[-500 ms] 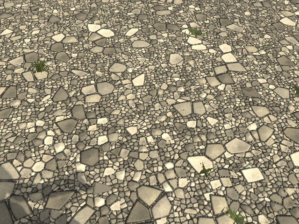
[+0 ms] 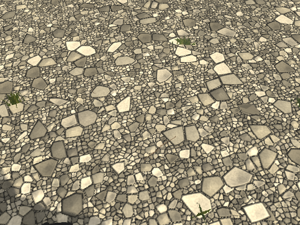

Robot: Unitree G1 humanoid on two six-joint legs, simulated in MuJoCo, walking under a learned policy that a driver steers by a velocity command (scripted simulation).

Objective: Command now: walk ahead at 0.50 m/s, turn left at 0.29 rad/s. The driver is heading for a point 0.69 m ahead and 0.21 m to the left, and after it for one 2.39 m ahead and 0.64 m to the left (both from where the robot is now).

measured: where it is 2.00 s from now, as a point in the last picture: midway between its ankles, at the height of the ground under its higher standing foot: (98, 128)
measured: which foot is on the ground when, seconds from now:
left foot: up 0.00-0.42, down 0.44-0.92, up 0.94-1.00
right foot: down 0.00-0.42, up 0.44-0.88, down 0.90-1.00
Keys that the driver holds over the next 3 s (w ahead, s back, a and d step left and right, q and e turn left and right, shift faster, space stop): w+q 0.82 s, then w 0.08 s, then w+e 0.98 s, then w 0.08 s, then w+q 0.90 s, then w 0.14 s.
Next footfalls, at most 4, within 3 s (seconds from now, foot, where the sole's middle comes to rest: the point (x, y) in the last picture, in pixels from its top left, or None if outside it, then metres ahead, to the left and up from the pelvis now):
0.44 left None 0.37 0.16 -0.77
0.90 right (139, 178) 0.70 0.08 -0.77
1.36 left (77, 168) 0.77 0.39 -0.77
1.84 right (119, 112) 1.11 0.19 -0.77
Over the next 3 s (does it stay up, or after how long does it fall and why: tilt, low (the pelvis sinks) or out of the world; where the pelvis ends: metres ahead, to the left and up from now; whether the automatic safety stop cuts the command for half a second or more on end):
stays up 1.60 0.35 0.00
